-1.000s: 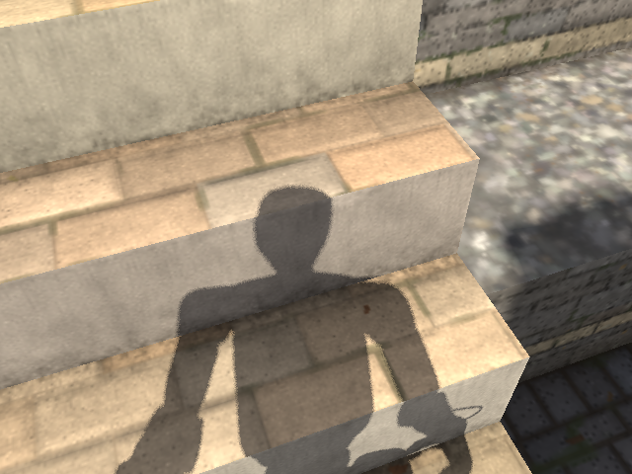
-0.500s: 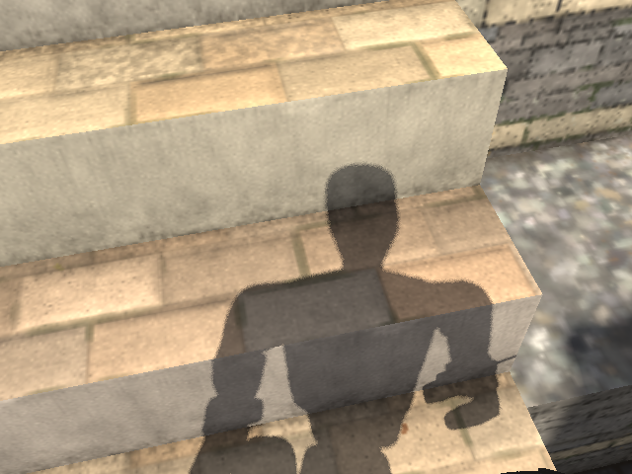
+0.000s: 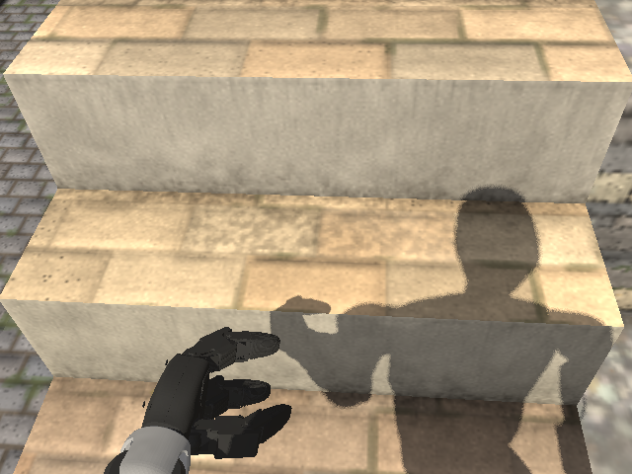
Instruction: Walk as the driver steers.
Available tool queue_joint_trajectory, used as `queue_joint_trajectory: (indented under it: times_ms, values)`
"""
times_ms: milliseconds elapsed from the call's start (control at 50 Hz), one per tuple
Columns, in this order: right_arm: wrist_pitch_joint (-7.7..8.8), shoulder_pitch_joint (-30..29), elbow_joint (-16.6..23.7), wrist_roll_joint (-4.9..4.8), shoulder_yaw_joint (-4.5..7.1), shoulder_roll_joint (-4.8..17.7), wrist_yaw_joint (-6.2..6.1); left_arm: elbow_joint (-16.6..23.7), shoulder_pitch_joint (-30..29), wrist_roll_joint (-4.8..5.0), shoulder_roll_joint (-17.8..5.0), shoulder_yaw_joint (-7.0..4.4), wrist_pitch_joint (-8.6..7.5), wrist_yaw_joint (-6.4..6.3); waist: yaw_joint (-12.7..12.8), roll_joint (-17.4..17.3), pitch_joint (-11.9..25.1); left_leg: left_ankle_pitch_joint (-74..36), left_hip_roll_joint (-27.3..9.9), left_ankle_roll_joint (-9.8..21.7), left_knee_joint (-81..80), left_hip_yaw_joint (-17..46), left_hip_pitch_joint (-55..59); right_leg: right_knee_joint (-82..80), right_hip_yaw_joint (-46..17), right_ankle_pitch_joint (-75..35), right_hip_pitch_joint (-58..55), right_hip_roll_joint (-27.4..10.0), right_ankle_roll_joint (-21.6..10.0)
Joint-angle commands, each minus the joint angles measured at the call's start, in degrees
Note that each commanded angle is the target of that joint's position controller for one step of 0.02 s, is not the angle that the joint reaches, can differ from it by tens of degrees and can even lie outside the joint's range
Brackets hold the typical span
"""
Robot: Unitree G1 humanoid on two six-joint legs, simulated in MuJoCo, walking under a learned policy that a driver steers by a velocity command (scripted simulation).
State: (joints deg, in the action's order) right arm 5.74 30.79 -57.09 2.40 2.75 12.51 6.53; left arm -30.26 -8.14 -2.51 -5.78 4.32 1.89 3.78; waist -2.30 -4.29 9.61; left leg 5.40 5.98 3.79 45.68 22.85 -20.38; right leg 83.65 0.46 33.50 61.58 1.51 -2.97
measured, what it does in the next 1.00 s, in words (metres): climbs: left foot, then right foot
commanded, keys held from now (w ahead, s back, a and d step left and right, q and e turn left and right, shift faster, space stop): q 0.14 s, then no key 0.86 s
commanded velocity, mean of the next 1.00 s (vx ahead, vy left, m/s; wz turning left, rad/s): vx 0.02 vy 0.00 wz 0.22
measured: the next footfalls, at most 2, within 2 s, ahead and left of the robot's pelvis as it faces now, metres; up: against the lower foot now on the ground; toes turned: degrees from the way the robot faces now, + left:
left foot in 0.46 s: +0.18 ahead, +0.13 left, +0.00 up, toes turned +14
right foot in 0.74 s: +0.17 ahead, -0.15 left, +0.00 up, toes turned +13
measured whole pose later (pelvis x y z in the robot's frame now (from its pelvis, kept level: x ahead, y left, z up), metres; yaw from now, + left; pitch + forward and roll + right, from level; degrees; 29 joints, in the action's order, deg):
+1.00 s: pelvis +0.13 -0.01 +0.17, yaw +13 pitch +1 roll -1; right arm 0.7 15.3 -52.9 -0.8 0.1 10.2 -2.6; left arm -58.7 21.3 1.5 -6.6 1.2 -1.4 -3.4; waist 0.6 -1.4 -0.3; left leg 9.9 -0.5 0.1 24.8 0.3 -15.7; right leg 22.6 0.5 14.9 8.4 -1.3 1.8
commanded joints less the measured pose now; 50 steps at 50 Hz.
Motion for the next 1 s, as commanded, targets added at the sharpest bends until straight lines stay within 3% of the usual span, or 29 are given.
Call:
queue_joint_trajectory:
  times_ms: [20,40,80,100,160,220,240,280,300,380,400,420,440,460,480,500,520,560,600,660,680,700,740,760,780,800,900,920,1000]
  values:
    - [-0.02,-10.26,5.17,-4.86,2.24,3.52,0.29,-10.37,32.29,-2.47,-19.88,-8.59,0.10,-0.62,12.16,17.15,3.80,-7.37,8.80,-0.88,66.07,6.78,-40.98,-54.92,-57.95,-18.08,-44.11,-17.76,-21.79]
    - [-0.70,-8.46,5.90,-5.03,0.78,0.88,-0.56,-12.16,21.04,-1.12,-15.46,-7.27,-1.33,-0.15,4.90,12.87,0.90,-12.09,5.71,1.38,64.71,4.11,-44.99,-50.84,-45.72,-3.95,-39.36,-15.11,-17.14]
    - [-1.77,-4.22,2.27,-1.50,0.13,2.23,-2.27,-14.06,9.73,0.46,-3.86,-4.14,-3.04,-0.36,-1.04,2.22,-1.59,-11.64,-1.01,2.46,57.94,-1.85,-40.20,-49.70,-25.77,-0.95,-31.03,-11.34,-9.80]
    - [-2.54,-6.42,4.01,-1.86,-0.06,2.14,-2.39,-13.79,6.53,1.85,-2.35,-4.00,-4.48,-1.96,-3.27,1.02,-1.71,-5.36,-3.30,0.95,53.30,-5.15,-36.41,-53.62,-19.53,-3.20,-27.85,-9.09,-6.19]
    - [-2.62,-10.42,5.03,-1.33,-2.20,3.17,1.34,-16.10,11.94,0.86,-4.25,-4.22,-7.29,-4.99,-1.61,3.17,-1.43,-2.66,-3.68,-0.04,57.35,-11.94,-34.70,-57.50,-9.76,-9.47,-26.15,-6.92,-5.88]
    - [-2.26,-17.95,6.87,-2.18,-2.73,6.58,1.50,-18.01,22.31,-0.39,-10.67,-5.35,-6.99,-4.04,4.69,3.30,-4.03,0.39,-3.68,-2.52,50.12,-14.13,-40.50,-62.69,-8.93,-5.37,-33.46,-10.35,-7.51]
    - [-5.74,-23.03,14.73,-4.83,-3.38,-1.81,-5.59,-22.03,22.68,4.93,-1.17,-4.32,-4.72,-3.93,0.30,2.96,-4.87,-10.12,-4.10,-6.07,52.30,-14.18,-31.23,-52.89,-7.36,-23.89,-37.28,-11.78,-5.76]
    - [-7.58,-22.74,17.94,-6.18,-4.07,0.14,-9.29,-18.63,22.29,3.50,-4.45,-4.11,-3.32,-4.25,1.46,9.21,-2.94,-7.64,-3.94,-7.71,50.34,-16.38,-28.27,-56.71,-4.42,-27.11,-40.75,-12.83,-5.76]
    - [-8.20,-22.42,19.50,-5.51,-3.52,2.44,-9.67,-17.09,20.07,3.11,-5.79,-4.43,-3.13,-4.53,0.99,10.19,-4.83,-5.49,-4.25,-8.33,47.60,-16.08,-26.13,-57.97,-5.17,-24.92,-40.49,-13.24,-5.74]
    - [-10.29,-21.90,23.27,-3.80,-4.35,2.22,-8.98,-14.88,21.57,3.81,-11.63,-6.42,-2.89,-6.31,0.56,11.79,-11.88,10.27,-7.88,-7.45,15.76,-21.12,-14.42,-63.66,-5.68,-23.88,-41.51,-14.25,-4.73]
    - [-7.08,-26.58,21.59,0.57,-2.39,10.14,-1.22,-14.14,16.43,-1.96,-17.23,-6.29,-5.27,-0.11,2.16,1.71,-18.37,28.81,-5.82,-8.36,0.99,-26.44,-15.73,-63.33,-5.93,6.25,-31.44,-12.79,-5.95]
    - [-5.66,-21.66,18.48,-0.26,-1.46,7.10,2.58,-16.29,16.31,-0.82,-16.23,-6.66,-5.99,1.57,-0.08,10.04,-18.07,15.51,-7.00,-7.54,-0.57,-27.89,3.50,-67.06,-5.94,12.64,-21.89,-14.57,-4.04]
    - [-6.73,-18.06,18.25,-4.50,-3.91,-2.04,-3.47,-19.56,27.06,7.46,-8.78,-6.21,-3.75,-3.74,2.44,16.87,-13.82,16.79,-5.24,-6.20,-17.81,-30.04,1.51,-65.59,-3.93,-13.58,-39.79,-9.74,-7.12]
    - [-6.15,-18.55,16.91,-4.94,-3.55,1.59,-5.64,-22.15,32.64,6.00,-7.72,-5.76,-3.87,-5.79,6.21,14.48,-14.61,12.53,-7.34,-5.72,-22.67,-24.42,2.05,-55.50,-1.83,-31.43,-44.68,-9.58,-5.95]
    - [-5.79,-15.14,15.28,-5.17,-3.05,3.66,-6.89,-21.60,31.25,3.61,-5.20,-5.35,-3.56,-6.49,4.91,8.78,-9.68,-13.75,-15.07,-6.74,-21.32,-14.92,8.06,-48.83,-2.18,-21.68,-43.44,-10.29,-4.30]
    - [-5.87,-13.91,13.92,-3.92,-3.95,2.93,-7.91,-23.92,38.47,5.30,1.67,-3.99,-2.70,-7.33,7.75,-10.26,-4.89,-14.53,-23.45,-6.48,-29.09,1.85,10.67,-44.79,1.77,-13.10,-39.11,-8.76,0.55]
    - [-6.56,-13.75,13.85,-4.19,-3.90,3.26,-8.85,-23.92,39.60,6.21,-1.24,-4.37,-1.30,-8.18,7.10,-14.21,-6.90,-4.76,-24.33,-6.04,-35.29,7.63,8.53,-40.01,2.26,-9.96,-39.94,-8.01,2.55]
    - [-6.69,-15.26,12.88,-2.53,-4.73,0.62,-9.82,-24.58,33.09,5.50,-3.47,-4.28,-0.11,-8.68,5.43,-7.20,-9.85,8.15,-20.81,-5.63,-35.61,-0.25,9.08,-39.34,0.46,-10.06,-37.18,-7.48,3.41]
    - [-6.67,-13.88,11.01,-2.79,-4.27,1.29,-10.57,-25.65,31.19,5.43,-4.34,-4.69,-0.07,-8.60,4.98,-2.40,-7.87,4.10,-18.56,-4.20,-34.69,-4.96,13.27,-44.97,-0.27,-9.51,-38.77,-6.41,4.32]
    - [-6.72,-11.49,9.54,-3.10,-4.42,-1.30,-11.52,-28.61,34.10,4.82,-1.47,-3.65,-0.84,-8.88,5.97,-2.16,-6.54,-4.59,-16.47,-3.68,-31.17,-11.94,12.53,-54.93,0.97,-15.93,-47.26,-5.58,4.69]
    - [-5.65,-28.15,17.49,0.81,-3.60,1.93,-4.54,-27.37,33.54,-3.42,-6.70,-5.01,-2.77,0.68,6.15,2.49,-1.82,13.74,-11.15,-0.12,-30.33,-11.85,7.40,-56.70,-3.43,-19.51,-48.71,-5.69,6.33]
    - [-5.49,-29.49,16.36,0.10,-2.96,2.38,-0.84,-26.58,28.31,-4.68,-5.45,-4.64,-3.74,5.03,6.78,0.94,-4.90,22.14,-10.39,1.31,-31.43,-12.63,3.18,-57.50,-2.24,-22.46,-50.96,-5.91,6.33]
    - [-6.13,-21.73,12.61,-1.18,-1.43,4.07,0.31,-26.86,32.09,-1.45,-6.86,-4.57,-5.25,6.27,4.69,1.80,-7.36,30.26,-13.76,2.34,-33.14,-8.53,3.88,-60.93,-2.29,-18.67,-47.82,-6.42,5.70]
    - [-6.26,-19.29,11.04,-1.26,-1.03,4.65,0.06,-26.58,32.93,-0.14,-6.88,-3.93,-6.44,5.50,3.35,2.33,-8.76,28.75,-14.80,2.28,-32.20,-7.25,4.98,-62.65,-2.80,-17.47,-47.09,-7.10,5.01]
    - [-3.27,-10.19,7.85,-2.51,-1.85,1.48,-5.37,-27.64,31.74,2.14,-5.34,-4.60,-3.95,-3.42,1.70,2.48,-15.29,9.00,-13.29,2.64,-29.60,-14.87,4.70,-60.54,-4.53,-23.58,-43.12,-9.11,1.46]
    - [-2.89,-8.40,6.25,-2.18,-2.42,0.14,-7.45,-28.18,34.13,1.97,-6.40,-4.29,-3.43,-6.01,1.74,1.84,-14.01,1.73,-12.57,2.01,-26.52,-15.97,8.13,-60.72,-5.36,-23.52,-42.35,-8.94,0.90]
    - [-2.29,-10.19,6.64,-2.37,-1.43,2.54,-7.92,-26.66,34.27,2.25,-6.35,-4.24,-4.71,-6.46,1.93,5.09,-9.22,-4.07,-12.85,2.29,-23.52,-16.84,9.70,-61.72,-5.09,-25.80,-46.61,-8.63,-0.14]
    - [-3.96,-17.25,7.85,-4.16,-1.89,1.32,-8.77,-27.47,33.40,4.65,-1.72,-3.13,-3.84,-7.07,4.00,5.95,-10.03,-2.74,-12.94,-0.96,-23.85,-16.75,8.99,-67.21,-2.83,-23.63,-47.46,-8.00,2.25]
    - [-5.05,-13.86,5.97,-2.95,-1.55,3.55,-10.11,-26.88,32.71,4.37,-4.82,-3.64,-3.32,-7.57,2.70,6.03,-11.47,-6.67,-12.84,-2.32,-23.46,-17.31,9.47,-67.26,-2.31,-28.74,-49.15,-7.58,3.22]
